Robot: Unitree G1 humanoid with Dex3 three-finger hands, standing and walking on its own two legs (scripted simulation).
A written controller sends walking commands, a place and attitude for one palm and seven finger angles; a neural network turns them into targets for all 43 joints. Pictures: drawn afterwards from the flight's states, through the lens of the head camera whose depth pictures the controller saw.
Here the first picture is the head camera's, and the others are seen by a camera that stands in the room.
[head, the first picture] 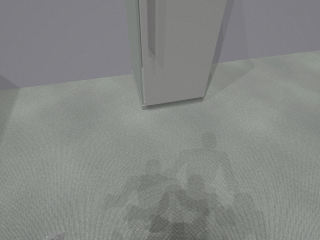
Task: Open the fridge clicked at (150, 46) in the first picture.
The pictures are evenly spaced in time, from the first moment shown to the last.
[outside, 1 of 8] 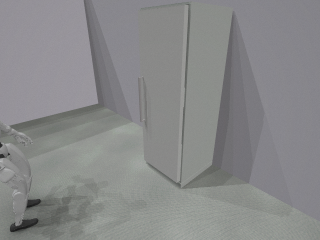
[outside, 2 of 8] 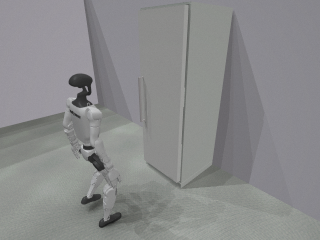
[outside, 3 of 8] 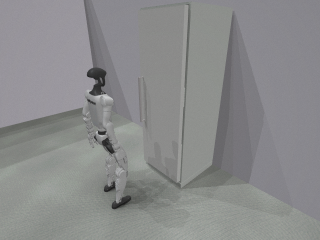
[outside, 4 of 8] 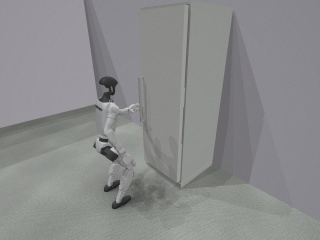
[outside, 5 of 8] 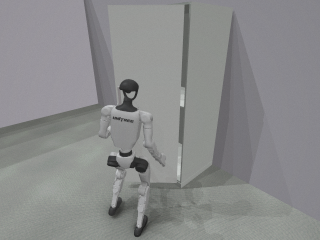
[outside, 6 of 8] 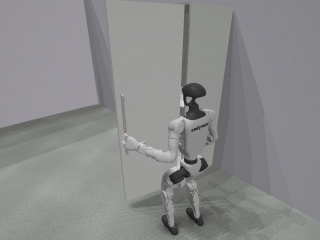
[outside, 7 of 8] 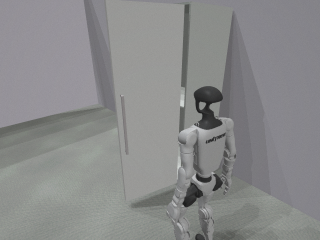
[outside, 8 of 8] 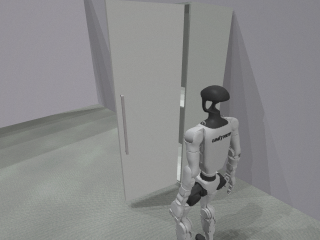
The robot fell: no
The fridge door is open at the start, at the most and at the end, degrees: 0 86 73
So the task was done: yes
